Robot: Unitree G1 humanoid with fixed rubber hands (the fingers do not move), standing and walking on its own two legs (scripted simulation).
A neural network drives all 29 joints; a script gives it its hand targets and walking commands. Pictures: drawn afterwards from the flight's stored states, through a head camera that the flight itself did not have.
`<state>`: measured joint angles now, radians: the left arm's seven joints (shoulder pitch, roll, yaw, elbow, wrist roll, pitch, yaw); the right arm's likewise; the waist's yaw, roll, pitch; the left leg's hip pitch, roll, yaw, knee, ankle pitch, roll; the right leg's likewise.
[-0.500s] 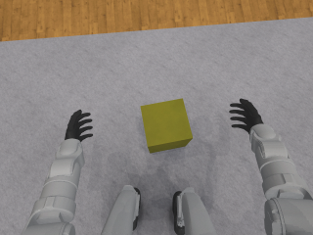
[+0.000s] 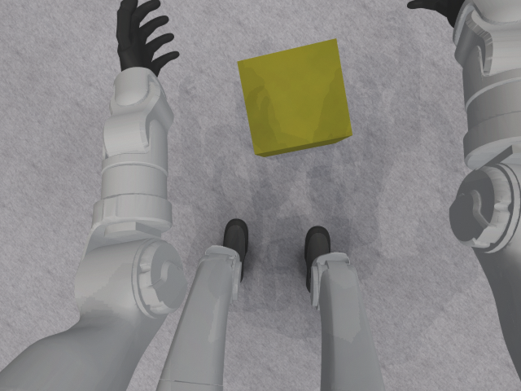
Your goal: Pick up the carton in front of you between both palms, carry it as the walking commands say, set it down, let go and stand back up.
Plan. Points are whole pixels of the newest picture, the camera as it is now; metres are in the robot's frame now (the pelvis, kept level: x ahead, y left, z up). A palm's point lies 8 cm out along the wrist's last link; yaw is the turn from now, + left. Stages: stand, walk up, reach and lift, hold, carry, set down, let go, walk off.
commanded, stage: reach and lift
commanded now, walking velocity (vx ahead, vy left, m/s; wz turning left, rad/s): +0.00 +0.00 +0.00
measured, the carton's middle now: (293, 108) +0.53 -0.01 -0.53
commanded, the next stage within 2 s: none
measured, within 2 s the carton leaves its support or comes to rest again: leaves its support in 1.70 s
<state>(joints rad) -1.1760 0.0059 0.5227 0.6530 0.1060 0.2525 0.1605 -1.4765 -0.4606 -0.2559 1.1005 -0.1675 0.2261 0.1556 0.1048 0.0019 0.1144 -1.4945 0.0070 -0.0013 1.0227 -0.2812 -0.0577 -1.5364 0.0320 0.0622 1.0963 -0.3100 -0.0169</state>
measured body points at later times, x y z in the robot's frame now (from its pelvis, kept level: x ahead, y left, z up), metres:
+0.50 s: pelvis -0.02 +0.01 -0.18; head +0.36 -0.02 +0.06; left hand +0.50 +0.19 -0.35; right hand +0.57 -0.19 -0.36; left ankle +0.08 +0.16 -0.62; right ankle +0.07 -0.10 -0.62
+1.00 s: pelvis -0.04 +0.01 -0.28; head +0.35 -0.01 -0.07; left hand +0.51 +0.19 -0.47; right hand +0.58 -0.17 -0.47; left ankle +0.08 +0.15 -0.62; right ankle +0.07 -0.10 -0.62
